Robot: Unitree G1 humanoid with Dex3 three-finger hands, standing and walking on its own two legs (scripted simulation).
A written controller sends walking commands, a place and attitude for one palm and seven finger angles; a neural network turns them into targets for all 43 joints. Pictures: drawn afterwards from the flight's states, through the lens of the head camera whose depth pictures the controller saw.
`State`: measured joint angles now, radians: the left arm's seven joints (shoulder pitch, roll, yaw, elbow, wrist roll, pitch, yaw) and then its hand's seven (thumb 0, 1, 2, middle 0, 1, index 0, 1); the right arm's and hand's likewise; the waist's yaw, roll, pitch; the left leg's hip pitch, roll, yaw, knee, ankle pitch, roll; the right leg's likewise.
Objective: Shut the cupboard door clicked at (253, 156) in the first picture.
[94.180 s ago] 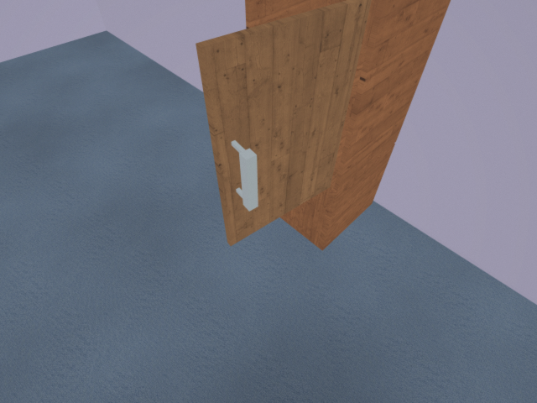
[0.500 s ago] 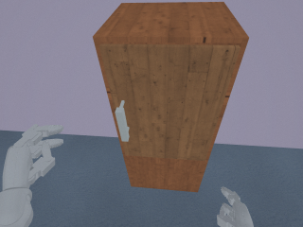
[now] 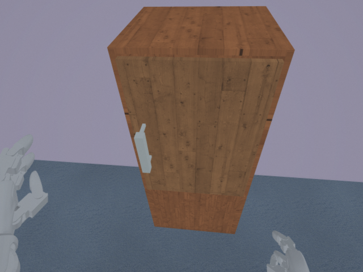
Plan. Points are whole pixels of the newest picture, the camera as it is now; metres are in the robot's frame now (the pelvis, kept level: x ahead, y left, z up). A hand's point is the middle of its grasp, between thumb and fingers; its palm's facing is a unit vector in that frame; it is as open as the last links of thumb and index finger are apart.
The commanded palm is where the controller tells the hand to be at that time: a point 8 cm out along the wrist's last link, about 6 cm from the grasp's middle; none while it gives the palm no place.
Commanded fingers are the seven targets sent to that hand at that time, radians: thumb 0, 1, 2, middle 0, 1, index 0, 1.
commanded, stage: draw the hand back to the body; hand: left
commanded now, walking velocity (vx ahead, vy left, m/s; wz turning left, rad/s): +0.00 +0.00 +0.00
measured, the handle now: (145, 148) +0.50 +0.19 -0.05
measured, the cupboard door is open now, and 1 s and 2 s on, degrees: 0 0 0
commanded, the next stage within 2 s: step back with the hand held close in 0.02 s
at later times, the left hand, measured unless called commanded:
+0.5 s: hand (31, 195) +0.18 +0.28 +0.16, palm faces +0.37 -0.78 -0.51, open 7.4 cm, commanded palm +0.12 +0.32 +0.18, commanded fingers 0.00 0.90 0.90 -0.20 -0.30 -0.20 -0.30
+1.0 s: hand out of the picture +0.05 +0.30 +0.17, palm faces +0.49 -0.74 -0.46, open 7.4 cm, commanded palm -0.01 +0.33 +0.18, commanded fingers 0.00 0.90 0.90 -0.20 -0.30 -0.20 -0.30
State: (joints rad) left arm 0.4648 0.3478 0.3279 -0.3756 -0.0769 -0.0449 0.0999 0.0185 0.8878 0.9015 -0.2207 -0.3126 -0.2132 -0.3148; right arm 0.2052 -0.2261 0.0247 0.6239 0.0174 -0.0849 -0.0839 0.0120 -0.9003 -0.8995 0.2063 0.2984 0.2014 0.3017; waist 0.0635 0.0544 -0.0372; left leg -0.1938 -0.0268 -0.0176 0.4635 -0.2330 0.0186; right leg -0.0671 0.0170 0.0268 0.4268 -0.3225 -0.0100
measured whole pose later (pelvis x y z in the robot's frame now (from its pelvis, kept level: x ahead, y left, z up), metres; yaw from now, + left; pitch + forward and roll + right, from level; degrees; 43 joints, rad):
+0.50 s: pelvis -0.02 +0.02 +0.00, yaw -1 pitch +1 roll -1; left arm 0.54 0.44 0.40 -0.45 -0.08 -0.12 0.11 0.02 0.89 0.90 -0.22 -0.30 -0.21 -0.31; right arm 0.17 -0.25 -0.02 0.56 0.03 0.04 -0.09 0.01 -0.90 -0.90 0.21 0.30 0.20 0.30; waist 0.01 0.05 -0.01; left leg -0.30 -0.03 0.00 0.49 -0.20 0.04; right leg -0.18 0.01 0.04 0.45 -0.29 0.02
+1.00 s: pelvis -0.12 +0.02 -0.01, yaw +4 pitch +0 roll -3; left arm 0.57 0.42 0.44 -0.53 -0.06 -0.24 0.15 0.02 0.89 0.90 -0.21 -0.30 -0.21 -0.31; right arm 0.22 -0.22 -0.01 0.61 0.01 -0.05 -0.07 0.01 -0.90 -0.90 0.21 0.30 0.20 0.30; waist 0.01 0.03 0.00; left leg -0.51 0.00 -0.01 0.63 -0.27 0.02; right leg -0.30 0.05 0.03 0.55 -0.26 0.01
